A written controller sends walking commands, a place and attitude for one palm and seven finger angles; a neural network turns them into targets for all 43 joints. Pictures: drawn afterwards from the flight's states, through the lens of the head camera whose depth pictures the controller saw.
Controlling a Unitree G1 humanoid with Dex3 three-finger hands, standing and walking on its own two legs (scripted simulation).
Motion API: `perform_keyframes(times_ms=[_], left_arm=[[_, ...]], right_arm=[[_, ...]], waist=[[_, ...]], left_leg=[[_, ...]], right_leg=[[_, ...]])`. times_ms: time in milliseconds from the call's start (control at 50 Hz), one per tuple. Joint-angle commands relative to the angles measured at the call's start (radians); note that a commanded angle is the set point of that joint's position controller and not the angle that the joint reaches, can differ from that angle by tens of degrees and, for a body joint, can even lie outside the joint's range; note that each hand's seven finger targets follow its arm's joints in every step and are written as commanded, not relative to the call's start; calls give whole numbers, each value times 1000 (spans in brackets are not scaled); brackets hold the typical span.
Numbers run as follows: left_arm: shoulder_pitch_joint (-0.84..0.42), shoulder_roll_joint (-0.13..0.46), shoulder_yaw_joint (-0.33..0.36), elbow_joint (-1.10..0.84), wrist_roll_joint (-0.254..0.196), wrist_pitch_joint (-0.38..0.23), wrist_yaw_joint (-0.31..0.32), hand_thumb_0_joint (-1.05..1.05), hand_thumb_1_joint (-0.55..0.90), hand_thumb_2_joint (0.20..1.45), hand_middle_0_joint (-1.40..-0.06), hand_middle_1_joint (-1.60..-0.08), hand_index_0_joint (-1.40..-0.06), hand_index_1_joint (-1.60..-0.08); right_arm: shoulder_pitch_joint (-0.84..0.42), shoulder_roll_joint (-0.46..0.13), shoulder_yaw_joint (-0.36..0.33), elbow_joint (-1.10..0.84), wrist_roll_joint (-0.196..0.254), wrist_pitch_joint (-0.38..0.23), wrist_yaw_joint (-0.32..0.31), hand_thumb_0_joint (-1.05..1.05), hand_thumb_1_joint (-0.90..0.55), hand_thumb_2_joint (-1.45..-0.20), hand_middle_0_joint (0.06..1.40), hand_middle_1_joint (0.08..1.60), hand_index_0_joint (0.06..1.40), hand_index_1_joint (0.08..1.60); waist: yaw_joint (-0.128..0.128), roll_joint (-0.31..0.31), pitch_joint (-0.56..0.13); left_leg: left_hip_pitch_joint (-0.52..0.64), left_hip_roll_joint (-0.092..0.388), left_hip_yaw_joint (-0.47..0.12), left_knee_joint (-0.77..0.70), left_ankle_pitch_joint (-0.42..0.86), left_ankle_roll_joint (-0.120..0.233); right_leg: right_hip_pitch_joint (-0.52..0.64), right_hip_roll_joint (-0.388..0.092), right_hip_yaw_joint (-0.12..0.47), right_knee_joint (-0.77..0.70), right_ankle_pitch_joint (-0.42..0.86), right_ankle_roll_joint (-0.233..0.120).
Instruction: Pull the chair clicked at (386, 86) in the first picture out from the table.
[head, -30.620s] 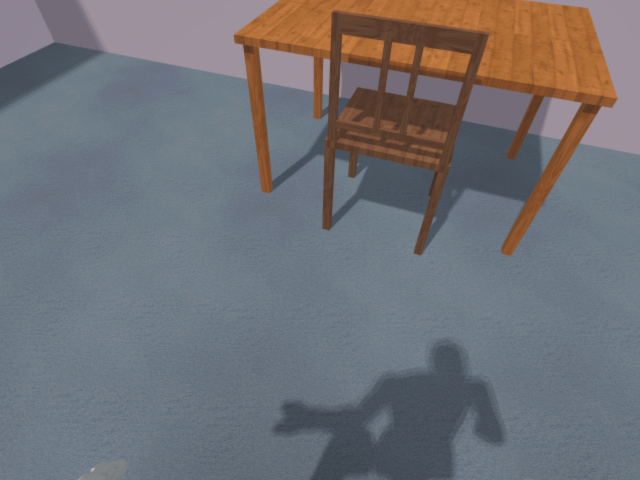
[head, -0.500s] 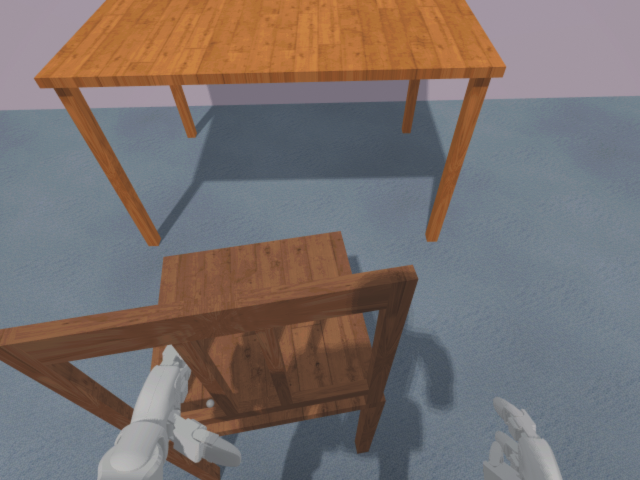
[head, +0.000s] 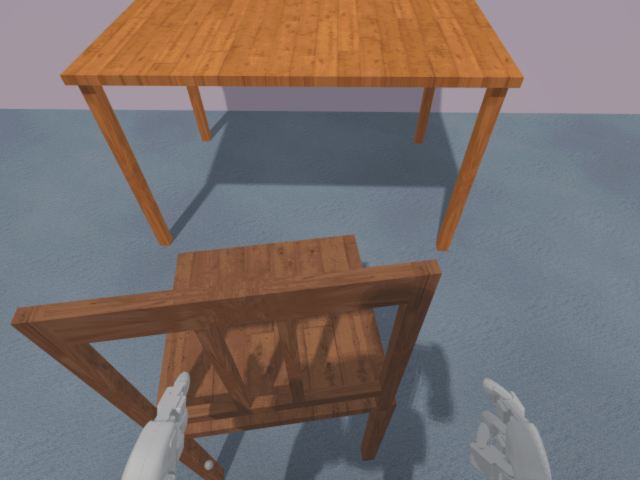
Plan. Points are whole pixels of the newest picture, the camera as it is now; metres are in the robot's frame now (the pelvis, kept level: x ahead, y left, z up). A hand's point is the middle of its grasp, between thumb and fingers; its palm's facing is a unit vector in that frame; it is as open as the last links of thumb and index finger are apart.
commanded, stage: draw the fingers out of the gap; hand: left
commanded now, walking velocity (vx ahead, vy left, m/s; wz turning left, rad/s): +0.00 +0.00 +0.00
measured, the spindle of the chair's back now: (228, 371) +0.28 +0.14 -0.04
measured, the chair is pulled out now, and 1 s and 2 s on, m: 0.65 0.65 0.64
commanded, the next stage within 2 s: draw the hand back to the body in 0.14 s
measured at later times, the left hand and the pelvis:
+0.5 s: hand (172, 464) +0.15 +0.16 +0.05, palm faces +0.05 -1.00 -0.05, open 17.5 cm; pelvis -0.01 +0.00 -0.02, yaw +0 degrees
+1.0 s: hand (110, 458) +0.14 +0.20 +0.08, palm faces +0.12 -0.90 -0.41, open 14.7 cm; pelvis +0.00 +0.00 +0.02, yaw +0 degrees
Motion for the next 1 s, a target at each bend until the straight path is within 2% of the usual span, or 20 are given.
perform_keyframes(times_ms=[0,240,260,280,320,360,400,460,520,560,580,640,740,760,780,800,820,880,960,980], left_arm=[[81,78,46,-228,5,-60,6,0,-550,200,0,0,0,0],[250,73,35,-314,8,-102,-23,0,-550,200,0,0,0,0],[162,22,72,-428,-108,-221,-34,0,-550,200,0,0,0,0],[189,74,110,-385,-101,-278,-41,0,-550,200,0,0,0,0],[196,69,115,-420,-121,-363,-59,0,-550,200,0,0,0,0],[206,91,150,-405,-128,-436,-73,0,-550,200,0,0,0,0],[194,61,123,-383,-139,-513,-105,0,-550,200,0,0,0,0],[200,96,172,-334,-163,-618,-179,0,-550,200,0,0,0,0],[257,119,212,-362,-192,-574,-219,0,-550,200,0,0,0,0],[266,135,258,-361,-213,-510,-209,0,-550,200,0,0,0,0],[227,129,256,-401,-225,-495,-204,0,-550,200,0,0,0,0],[182,154,289,-458,-243,-480,-182,0,-550,200,0,0,0,0],[89,200,337,-477,-263,-491,-186,0,-369,287,-25,-37,-25,-37],[146,428,435,-458,-71,-361,-16,0,-332,305,-30,-45,-30,-45],[137,274,318,-574,-53,-310,41,0,-296,322,-35,-53,-35,-53],[119,263,306,-571,-34,-271,88,0,-260,340,-40,-60,-40,-60],[117,262,304,-571,-18,-244,117,0,-224,357,-45,-68,-45,-68],[80,298,341,-548,-1,-205,162,0,-115,410,-60,-90,-60,-90],[18,357,408,-542,3,-194,188,0,30,480,-80,-120,-80,-120],[11,343,402,-550,4,-198,189,0,66,497,-85,-128,-85,-128]], right_arm=[[-82,-105,-59,-176,6,-52,-12,0,-900,-900,200,300,200,300],[-85,-87,-76,-191,11,-46,-24,0,-900,-900,200,300,200,300],[-86,-85,-74,-175,8,-69,-26,0,-900,-900,200,300,200,300],[-74,-88,-82,-145,7,-82,-26,0,-900,-900,200,300,200,300],[-72,-81,-81,-137,13,-102,-17,0,-900,-900,200,300,200,300],[-78,-78,-91,-115,18,-108,-5,0,-900,-900,200,300,200,300],[-93,-72,-92,-105,20,-112,11,0,-900,-900,200,300,200,300],[-132,-74,-101,-96,26,-109,35,0,-900,-900,200,300,200,300],[-152,-75,-101,-141,42,-92,38,0,-900,-900,200,300,200,300],[-171,-71,-95,-150,50,-76,24,0,-900,-900,200,300,200,300],[-160,-69,-87,-153,53,-76,18,0,-900,-900,200,300,200,300],[-142,-69,-81,-144,52,-84,1,0,-900,-900,200,300,200,300],[-133,-75,-62,-114,53,-131,-11,0,-900,-900,200,300,200,300],[-144,-70,-53,-117,28,-96,-36,0,-900,-900,200,300,200,300],[-133,-53,-26,-153,24,-88,-44,0,-900,-900,200,300,200,300],[-128,-53,-26,-135,20,-77,-50,0,-900,-900,200,300,200,300],[-128,-57,-23,-125,17,-68,-55,0,-900,-900,200,300,200,300],[-142,-65,-14,-103,8,-57,-67,0,-900,-900,200,300,200,300],[-167,-74,-8,-74,3,-65,-69,0,-900,-900,200,300,200,300],[-165,-71,-3,-71,1,-71,-67,0,-900,-900,200,300,200,300]], waist=[[0,-53,-82],[4,-39,-89],[0,-85,-60],[12,-72,-107],[18,5,-122],[24,7,-115],[15,-14,-104],[29,-36,-107],[46,-15,-165],[52,-34,-143],[41,-26,-130],[37,-54,-117],[30,-7,-59],[113,24,-85],[66,72,-37],[61,87,-15],[62,94,1],[60,33,34],[71,48,60],[70,71,63]], left_leg=[[44,-24,23,-132,195,45],[4,-26,21,-87,200,50],[-30,-35,17,-53,206,44],[-20,-34,23,-40,210,44],[-12,-35,22,-37,224,38],[-23,-28,19,-24,241,34],[-47,-27,18,-5,224,33],[-102,-21,17,22,197,31],[-54,-22,26,-15,175,35],[-47,-18,17,-41,148,36],[-36,-19,17,-50,144,37],[-7,-13,8,-74,152,38],[44,-9,3,-114,132,35],[85,20,5,-172,110,23],[129,8,17,-204,104,26],[154,13,18,-218,114,25],[180,16,17,-229,136,26],[242,16,18,-278,161,26],[312,14,19,-348,201,25],[335,12,23,-365,211,24]], right_leg=[[51,28,-29,-140,153,-24],[10,33,-31,-104,152,-28],[-15,45,-46,-97,166,-29],[-14,47,-38,-79,162,-32],[-24,45,-39,-57,162,-35],[-36,47,-36,-43,174,-38],[-65,46,-36,-21,163,-33],[-65,44,-16,-1,138,-37],[7,36,-7,-28,126,-33],[28,42,-8,-56,96,-32],[30,40,-10,-69,89,-30],[44,44,-13,-99,88,-27],[56,46,-7,-163,47,-27],[154,16,58,-232,26,-61],[153,4,34,-254,38,-53],[169,4,18,-262,52,-52],[176,8,8,-273,77,-52],[233,11,3,-329,110,-48],[316,10,4,-392,167,-51],[329,8,2,-398,178,-48]])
